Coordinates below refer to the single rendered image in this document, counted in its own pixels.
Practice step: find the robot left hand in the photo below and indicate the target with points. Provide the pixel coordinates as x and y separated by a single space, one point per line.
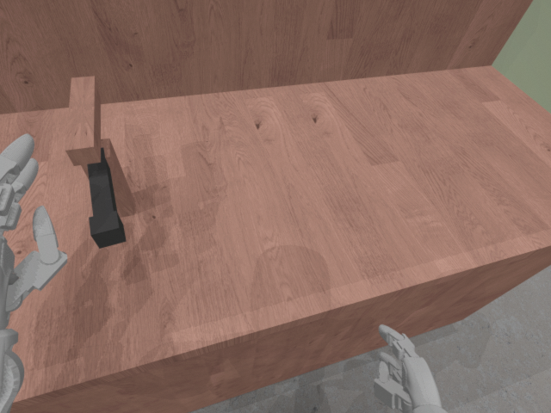
17 173

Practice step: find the tap lever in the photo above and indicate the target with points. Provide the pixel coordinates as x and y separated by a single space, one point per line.
106 227

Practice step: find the counter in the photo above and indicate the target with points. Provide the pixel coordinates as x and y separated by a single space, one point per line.
290 175

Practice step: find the robot right hand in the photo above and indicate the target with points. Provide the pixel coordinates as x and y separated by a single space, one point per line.
413 384

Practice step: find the left robot forearm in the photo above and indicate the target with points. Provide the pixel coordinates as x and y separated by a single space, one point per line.
11 370

